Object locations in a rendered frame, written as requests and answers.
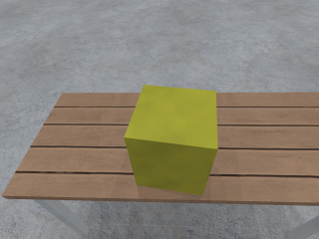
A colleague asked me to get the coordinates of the table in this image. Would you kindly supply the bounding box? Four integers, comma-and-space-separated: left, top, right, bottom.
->
1, 92, 319, 239

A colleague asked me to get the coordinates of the carton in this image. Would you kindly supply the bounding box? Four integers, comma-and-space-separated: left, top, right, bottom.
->
124, 85, 218, 195

